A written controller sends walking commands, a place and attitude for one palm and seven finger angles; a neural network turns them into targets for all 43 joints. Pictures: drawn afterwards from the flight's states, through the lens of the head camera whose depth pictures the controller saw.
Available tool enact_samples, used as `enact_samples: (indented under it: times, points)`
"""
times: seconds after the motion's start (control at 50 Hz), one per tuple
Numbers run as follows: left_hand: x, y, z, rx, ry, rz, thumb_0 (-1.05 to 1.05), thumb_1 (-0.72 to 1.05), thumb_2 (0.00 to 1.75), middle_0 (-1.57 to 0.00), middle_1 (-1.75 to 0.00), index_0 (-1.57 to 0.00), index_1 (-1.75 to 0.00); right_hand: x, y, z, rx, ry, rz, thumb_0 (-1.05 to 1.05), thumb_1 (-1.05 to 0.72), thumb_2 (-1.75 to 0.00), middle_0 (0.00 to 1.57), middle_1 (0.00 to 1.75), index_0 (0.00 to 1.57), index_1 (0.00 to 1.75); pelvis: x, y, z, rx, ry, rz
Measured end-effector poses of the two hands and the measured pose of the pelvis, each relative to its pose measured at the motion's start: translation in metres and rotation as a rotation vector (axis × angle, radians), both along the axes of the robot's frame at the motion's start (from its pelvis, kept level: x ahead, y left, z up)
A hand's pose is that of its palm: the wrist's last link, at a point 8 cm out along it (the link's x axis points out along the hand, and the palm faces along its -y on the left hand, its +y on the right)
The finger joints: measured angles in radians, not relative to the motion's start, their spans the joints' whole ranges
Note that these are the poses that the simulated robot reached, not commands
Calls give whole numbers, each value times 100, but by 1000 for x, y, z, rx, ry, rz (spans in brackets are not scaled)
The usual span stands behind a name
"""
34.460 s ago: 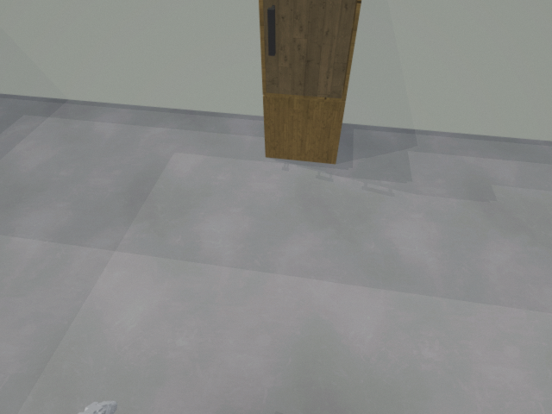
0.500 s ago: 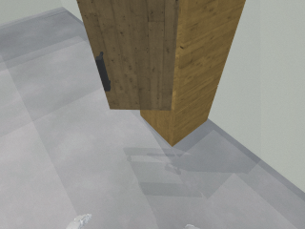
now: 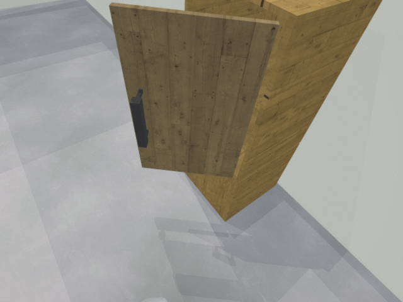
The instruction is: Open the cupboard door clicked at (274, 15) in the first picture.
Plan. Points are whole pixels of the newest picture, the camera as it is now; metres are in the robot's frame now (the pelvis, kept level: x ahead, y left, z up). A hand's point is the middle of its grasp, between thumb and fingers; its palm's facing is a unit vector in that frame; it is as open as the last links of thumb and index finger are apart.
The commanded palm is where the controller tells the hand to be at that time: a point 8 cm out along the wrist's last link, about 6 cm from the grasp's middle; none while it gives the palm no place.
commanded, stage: come to a stop and stand still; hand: left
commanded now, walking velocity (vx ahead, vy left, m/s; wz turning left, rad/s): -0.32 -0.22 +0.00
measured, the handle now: (141, 119) +0.59 +0.24 -0.04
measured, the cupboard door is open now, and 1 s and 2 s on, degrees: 48 48 48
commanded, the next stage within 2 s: look again from close up in 0.86 s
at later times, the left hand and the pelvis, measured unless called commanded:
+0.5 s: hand out of the picture +0.02 +0.14 -0.15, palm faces +0.01 -0.97 -0.23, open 7.3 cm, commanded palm none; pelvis -0.02 -0.04 +0.01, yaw -1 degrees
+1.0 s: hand out of the picture +0.01 +0.15 -0.17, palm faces +0.00 -0.98 -0.20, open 7.3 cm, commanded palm none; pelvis -0.01 -0.03 +0.01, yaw -2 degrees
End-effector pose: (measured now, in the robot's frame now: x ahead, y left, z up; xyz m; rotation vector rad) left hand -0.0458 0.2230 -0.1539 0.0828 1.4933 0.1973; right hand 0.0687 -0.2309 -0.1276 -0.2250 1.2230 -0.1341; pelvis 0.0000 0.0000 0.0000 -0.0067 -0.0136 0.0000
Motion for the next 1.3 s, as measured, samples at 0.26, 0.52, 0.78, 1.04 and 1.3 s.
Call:
enact_samples:
  times: [0.26,0.52,0.78,1.04,1.3]
  points:
    - [72,13,18,42,-142,-89,0,91,90,-20,-30,-20,-30,-9,-8,5,-4,-4,-64,0,-90,-90,21,30,20,30,-19,-6,9,-27,31,-40]
    - [58,-38,35,57,-181,-112,0,91,90,-20,-30,-20,-30,-87,-60,-5,45,159,-135,1,-91,-90,20,29,19,30,-17,-43,15,32,22,-27]
    - [41,-20,14,31,-78,-50,1,92,90,-20,-30,-20,-30,-70,-31,-2,4,171,-84,1,-90,-90,20,29,19,30,-10,-28,9,18,18,-13]
    - [52,-27,18,33,-131,-120,0,91,90,-20,-30,-20,-30,-41,-29,0,29,38,-70,1,-92,-90,20,29,20,30,-13,-27,10,-3,24,-28]
    - [56,-22,33,94,-183,-153,0,91,90,-20,-30,-20,-30,-61,-36,-14,72,28,-73,1,-92,-90,20,29,20,30,-20,-37,7,19,-6,-38]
